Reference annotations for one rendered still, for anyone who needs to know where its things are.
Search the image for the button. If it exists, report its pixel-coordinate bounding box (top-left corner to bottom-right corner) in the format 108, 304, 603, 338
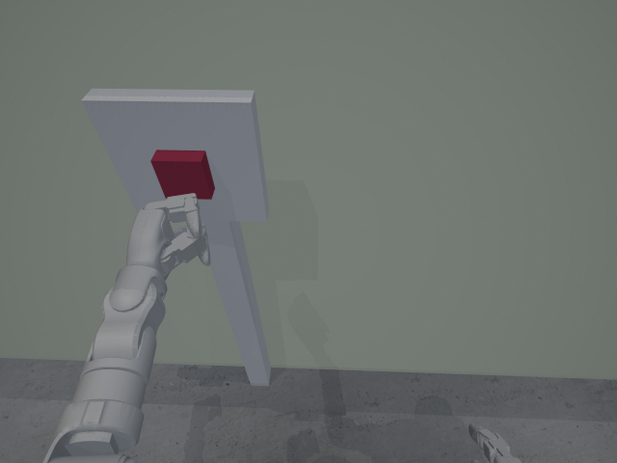
150, 150, 215, 200

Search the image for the robot right hand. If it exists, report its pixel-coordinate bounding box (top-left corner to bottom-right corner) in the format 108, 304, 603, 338
469, 423, 522, 463

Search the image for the left robot forearm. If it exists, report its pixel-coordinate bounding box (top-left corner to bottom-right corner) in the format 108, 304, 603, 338
41, 265, 167, 463

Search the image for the robot left hand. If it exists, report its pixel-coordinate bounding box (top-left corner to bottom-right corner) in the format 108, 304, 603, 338
126, 193, 210, 281

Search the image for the panel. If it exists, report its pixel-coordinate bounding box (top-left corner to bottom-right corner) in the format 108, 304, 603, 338
81, 89, 271, 386

